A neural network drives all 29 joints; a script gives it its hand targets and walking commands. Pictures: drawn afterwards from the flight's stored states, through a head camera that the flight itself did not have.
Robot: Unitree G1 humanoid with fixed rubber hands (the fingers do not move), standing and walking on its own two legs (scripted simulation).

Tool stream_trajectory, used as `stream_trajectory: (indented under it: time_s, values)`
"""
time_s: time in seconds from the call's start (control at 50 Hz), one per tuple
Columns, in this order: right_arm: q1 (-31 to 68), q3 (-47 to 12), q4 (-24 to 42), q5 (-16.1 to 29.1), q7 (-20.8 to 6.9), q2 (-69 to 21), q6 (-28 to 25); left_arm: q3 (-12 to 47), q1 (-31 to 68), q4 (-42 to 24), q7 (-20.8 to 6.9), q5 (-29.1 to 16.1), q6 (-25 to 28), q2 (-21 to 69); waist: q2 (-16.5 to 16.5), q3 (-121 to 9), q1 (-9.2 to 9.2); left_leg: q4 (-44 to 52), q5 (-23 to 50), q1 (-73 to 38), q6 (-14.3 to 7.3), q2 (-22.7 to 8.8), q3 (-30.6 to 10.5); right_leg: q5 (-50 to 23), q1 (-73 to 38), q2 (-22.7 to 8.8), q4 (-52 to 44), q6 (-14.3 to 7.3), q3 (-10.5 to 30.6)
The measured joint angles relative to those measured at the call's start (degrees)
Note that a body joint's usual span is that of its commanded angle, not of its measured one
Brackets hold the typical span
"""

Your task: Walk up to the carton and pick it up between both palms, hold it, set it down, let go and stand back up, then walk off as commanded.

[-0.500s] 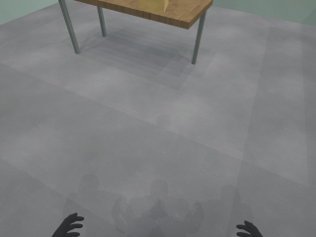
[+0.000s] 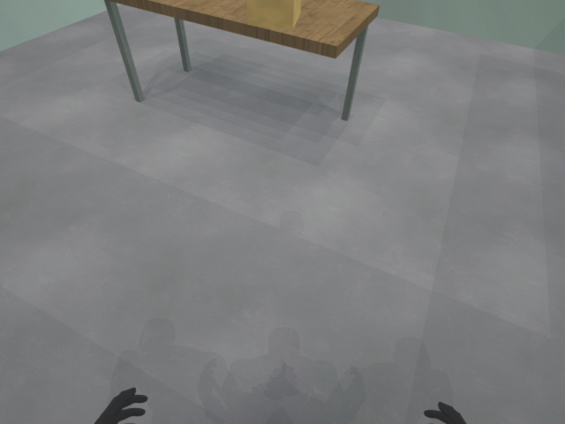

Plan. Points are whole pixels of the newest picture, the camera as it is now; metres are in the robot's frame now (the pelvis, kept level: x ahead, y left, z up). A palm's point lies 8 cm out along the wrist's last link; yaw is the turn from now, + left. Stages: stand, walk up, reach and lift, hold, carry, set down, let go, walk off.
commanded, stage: stand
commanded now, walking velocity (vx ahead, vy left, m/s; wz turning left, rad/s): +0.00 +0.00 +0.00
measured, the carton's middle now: out of the picture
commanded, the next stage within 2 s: walk up in 0.64 s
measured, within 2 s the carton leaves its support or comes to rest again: neither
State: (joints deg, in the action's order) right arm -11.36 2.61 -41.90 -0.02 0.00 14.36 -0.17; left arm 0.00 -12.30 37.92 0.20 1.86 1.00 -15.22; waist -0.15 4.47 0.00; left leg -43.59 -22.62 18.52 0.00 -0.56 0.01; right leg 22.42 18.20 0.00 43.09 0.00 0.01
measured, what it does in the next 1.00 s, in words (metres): stands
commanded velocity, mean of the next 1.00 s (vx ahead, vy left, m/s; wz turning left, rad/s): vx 0.00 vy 0.00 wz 0.00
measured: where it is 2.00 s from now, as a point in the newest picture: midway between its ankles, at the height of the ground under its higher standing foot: (279, 385)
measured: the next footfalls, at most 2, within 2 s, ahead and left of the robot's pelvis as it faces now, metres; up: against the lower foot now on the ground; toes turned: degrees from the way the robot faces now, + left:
right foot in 1.14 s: +0.12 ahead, -0.17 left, +0.00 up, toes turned -6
left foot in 1.56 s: +0.41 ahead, +0.10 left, +0.00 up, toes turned +0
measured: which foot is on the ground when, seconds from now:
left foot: down 0.00-1.00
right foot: down 0.00-0.92, up 0.94-1.00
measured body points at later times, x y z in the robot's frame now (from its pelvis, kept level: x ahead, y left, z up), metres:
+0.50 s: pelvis -0.01 +0.00 +0.00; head -0.01 +0.00 +0.45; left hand +0.12 +0.26 -0.11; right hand +0.11 -0.27 -0.11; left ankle +0.01 +0.12 -0.71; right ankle +0.01 -0.12 -0.71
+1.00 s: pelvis +0.00 -0.01 +0.01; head +0.00 -0.01 +0.46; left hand +0.10 +0.27 -0.10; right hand +0.09 -0.29 -0.10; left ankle +0.01 +0.12 -0.71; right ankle +0.01 -0.12 -0.69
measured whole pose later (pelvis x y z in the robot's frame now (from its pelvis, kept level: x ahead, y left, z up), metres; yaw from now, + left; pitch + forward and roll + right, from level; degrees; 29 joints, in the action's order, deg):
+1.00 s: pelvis +0.00 -0.01 +0.01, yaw -3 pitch -2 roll +0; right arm -12.9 4.8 -46.4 -0.7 -2.7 17.1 -2.5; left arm 0.0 -17.9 43.3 -1.8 1.7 1.9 -19.5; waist 0.2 1.8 0.1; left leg -38.7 -25.0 15.4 -1.3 -1.9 2.4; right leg 27.5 22.0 0.0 49.7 -0.1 0.3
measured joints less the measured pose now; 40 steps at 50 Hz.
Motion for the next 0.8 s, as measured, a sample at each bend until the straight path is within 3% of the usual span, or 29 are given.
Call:
stream_trajectory:
  time_s: [0.8]
  values:
    - [0.0, 0.0, -4.3, 0.0, 0.0, 0.3, 0.0, 0.0, 0.0, 4.9, 0.0, -0.1, 0.1, -0.2, 0.0, 0.0, 0.00, 1.6, 2.6, 0.0, 0.0, 0.0, 0.0, -2.6, 0.0, 0.0, -1.6, 0.0, 0.0]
